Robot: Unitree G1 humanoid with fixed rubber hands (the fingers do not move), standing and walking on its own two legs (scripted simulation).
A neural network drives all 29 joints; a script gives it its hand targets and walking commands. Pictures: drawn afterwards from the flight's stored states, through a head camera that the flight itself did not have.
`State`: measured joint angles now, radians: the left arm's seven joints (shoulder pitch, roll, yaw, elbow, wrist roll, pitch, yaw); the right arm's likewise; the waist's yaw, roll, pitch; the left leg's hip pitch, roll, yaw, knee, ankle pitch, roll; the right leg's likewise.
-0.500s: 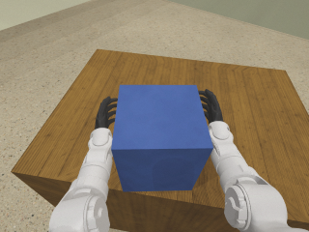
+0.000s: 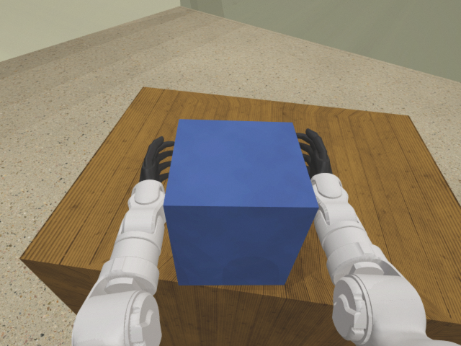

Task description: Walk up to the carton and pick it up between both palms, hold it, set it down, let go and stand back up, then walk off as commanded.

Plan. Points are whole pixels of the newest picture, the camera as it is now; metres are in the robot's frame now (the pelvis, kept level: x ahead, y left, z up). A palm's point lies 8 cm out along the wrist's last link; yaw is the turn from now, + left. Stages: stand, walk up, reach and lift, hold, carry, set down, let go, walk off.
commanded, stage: reach and lift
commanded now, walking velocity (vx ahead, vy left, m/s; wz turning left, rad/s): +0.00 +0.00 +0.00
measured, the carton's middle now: (234, 205) +0.38 +0.05 +0.05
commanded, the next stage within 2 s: hold in 1.90 s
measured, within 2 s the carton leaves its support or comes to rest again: neither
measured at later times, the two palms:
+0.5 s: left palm (149, 156) +0.38 +0.20 +0.15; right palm (328, 163) +0.40 -0.10 +0.16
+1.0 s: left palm (151, 139) +0.38 +0.19 +0.19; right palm (343, 152) +0.39 -0.11 +0.20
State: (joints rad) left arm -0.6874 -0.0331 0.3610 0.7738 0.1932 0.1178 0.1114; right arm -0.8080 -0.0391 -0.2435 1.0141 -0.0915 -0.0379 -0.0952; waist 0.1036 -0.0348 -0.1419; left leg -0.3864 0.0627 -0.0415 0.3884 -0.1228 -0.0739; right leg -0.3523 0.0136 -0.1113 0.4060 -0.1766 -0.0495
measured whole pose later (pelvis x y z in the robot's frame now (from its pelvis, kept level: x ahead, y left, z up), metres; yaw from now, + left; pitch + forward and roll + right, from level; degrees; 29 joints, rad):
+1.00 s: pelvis -0.01 +0.02 +0.00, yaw +1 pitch +1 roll +0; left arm -0.75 0.01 0.30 0.52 0.15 0.46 0.08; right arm -0.81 -0.02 -0.24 0.71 0.08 0.27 -0.16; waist -0.02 -0.03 -0.13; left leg -0.29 0.02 -0.04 0.39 -0.12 -0.04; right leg -0.24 -0.03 -0.11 0.39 -0.17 -0.01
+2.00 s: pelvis -0.01 +0.03 +0.00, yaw +1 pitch +0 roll +0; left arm -0.79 0.04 0.29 0.42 0.15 0.65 0.06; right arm -0.88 -0.04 -0.22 0.65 0.17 0.45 -0.20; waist -0.04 -0.04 -0.15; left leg -0.26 0.02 -0.04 0.39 -0.12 -0.03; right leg -0.21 -0.03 -0.11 0.39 -0.17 -0.01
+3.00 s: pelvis -0.01 +0.02 +0.00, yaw +1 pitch +0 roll -1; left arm -0.79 0.04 0.28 0.30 0.15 0.80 0.06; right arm -0.91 -0.08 -0.18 0.57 0.25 0.60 -0.25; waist -0.05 -0.04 -0.17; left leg -0.26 0.02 -0.04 0.39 -0.13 -0.03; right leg -0.21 -0.02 -0.11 0.39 -0.17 -0.01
